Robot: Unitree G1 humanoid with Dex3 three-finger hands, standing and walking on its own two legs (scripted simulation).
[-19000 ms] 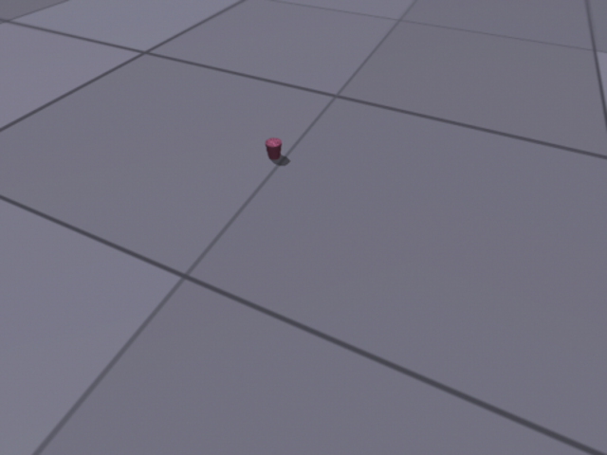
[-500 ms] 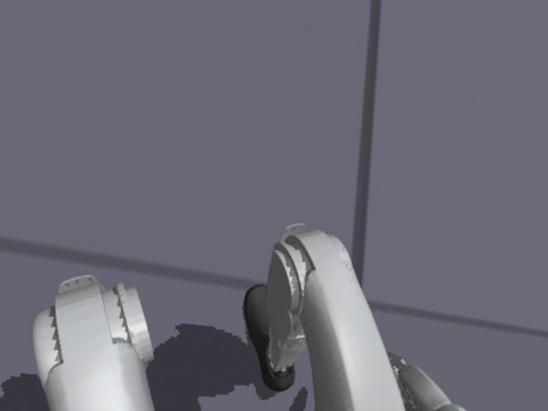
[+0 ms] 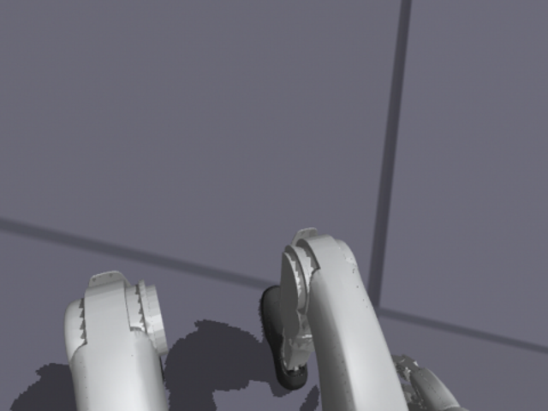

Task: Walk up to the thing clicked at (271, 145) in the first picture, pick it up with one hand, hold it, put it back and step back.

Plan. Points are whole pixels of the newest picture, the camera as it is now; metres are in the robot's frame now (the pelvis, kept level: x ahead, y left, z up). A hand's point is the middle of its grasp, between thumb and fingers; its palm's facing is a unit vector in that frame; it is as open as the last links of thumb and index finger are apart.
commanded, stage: lift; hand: left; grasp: from above
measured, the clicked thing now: out of the picture +0.48 +0.39 -0.19
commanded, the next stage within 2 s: hold in 1.70 s
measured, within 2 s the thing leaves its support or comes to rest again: neither
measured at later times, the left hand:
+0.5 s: hand out of the picture +0.43 +0.38 -0.07, palm faces -0.47 -0.14 -0.87, open 11.1 cm
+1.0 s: hand out of the picture +0.35 +0.33 +0.14, palm faces -0.42 -0.16 -0.89, open 11.1 cm
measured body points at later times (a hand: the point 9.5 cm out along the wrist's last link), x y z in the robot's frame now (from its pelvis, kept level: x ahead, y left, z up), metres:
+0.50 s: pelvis +0.00 +0.00 +0.05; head +0.22 +0.10 +0.43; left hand +0.45 +0.38 -0.02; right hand +0.09 -0.28 -0.04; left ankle +0.07 +0.11 -0.30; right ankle +0.13 -0.16 -0.30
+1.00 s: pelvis +0.01 -0.01 +0.21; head +0.15 +0.05 +0.64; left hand +0.37 +0.33 +0.19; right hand +0.17 -0.26 +0.10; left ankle +0.07 +0.11 -0.30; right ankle +0.13 -0.16 -0.30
